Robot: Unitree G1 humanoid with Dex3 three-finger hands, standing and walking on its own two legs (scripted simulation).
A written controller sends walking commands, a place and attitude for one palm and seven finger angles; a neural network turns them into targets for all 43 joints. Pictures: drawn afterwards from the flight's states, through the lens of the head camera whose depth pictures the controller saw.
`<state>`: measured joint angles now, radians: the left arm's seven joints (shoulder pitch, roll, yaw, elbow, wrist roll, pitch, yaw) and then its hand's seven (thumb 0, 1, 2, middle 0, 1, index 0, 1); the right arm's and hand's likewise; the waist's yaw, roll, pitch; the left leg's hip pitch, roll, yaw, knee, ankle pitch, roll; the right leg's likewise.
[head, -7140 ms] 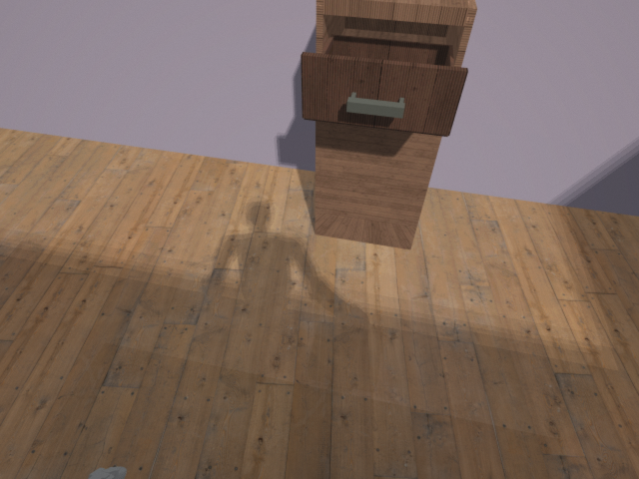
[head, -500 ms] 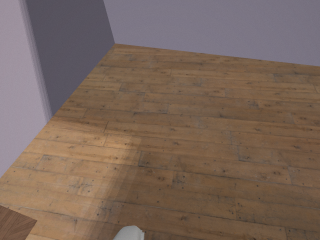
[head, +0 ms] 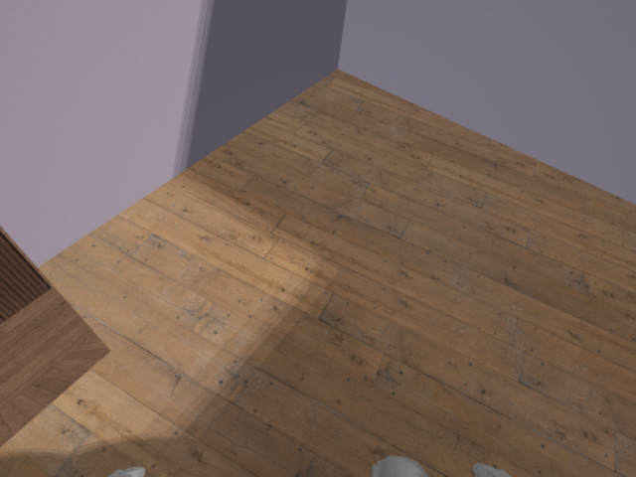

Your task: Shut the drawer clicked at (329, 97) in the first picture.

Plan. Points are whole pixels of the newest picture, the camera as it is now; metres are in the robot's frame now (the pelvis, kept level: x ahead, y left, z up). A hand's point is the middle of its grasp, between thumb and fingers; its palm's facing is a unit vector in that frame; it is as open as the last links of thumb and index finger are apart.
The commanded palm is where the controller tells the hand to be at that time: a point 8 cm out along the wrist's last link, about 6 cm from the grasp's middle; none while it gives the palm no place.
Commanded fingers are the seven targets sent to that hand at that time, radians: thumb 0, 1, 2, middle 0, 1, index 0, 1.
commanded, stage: turn to face it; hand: left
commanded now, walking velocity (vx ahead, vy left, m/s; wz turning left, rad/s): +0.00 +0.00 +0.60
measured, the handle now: out of the picture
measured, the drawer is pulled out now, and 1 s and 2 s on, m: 0.28 0.28 0.28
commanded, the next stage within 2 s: take the last steps up to it in 1.56 s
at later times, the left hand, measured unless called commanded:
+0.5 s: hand out of the picture +0.07 +0.15 -0.13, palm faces +0.26 -0.92 -0.30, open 7.4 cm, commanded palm none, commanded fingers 0.00 0.90 0.90 -0.20 -0.30 -0.20 -0.30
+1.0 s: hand out of the picture -0.17 +0.16 -0.19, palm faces +0.63 -0.73 -0.26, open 7.4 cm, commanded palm none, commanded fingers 0.00 0.90 0.90 -0.20 -0.30 -0.20 -0.30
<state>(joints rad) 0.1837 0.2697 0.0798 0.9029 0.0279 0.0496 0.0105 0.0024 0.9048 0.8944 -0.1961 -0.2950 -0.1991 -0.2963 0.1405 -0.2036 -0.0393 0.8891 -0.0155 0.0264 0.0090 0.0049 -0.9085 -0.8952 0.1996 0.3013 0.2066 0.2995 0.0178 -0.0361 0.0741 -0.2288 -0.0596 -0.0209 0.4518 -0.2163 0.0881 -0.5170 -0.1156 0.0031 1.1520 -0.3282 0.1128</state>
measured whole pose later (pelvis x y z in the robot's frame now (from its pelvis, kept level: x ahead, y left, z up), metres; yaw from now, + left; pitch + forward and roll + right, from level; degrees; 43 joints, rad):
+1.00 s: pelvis -0.03 -0.01 -0.02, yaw +36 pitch -1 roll -1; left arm 0.31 0.28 0.07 0.96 0.02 0.07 0.02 0.00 0.90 0.89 -0.20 -0.30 -0.20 -0.30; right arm 0.07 -0.24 -0.04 0.87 -0.02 0.02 0.02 0.01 -0.91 -0.90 0.20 0.30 0.20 0.30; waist 0.06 -0.06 0.09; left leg -0.28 -0.02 0.05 0.61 -0.33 0.07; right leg -0.40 -0.14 -0.11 1.09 -0.55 0.08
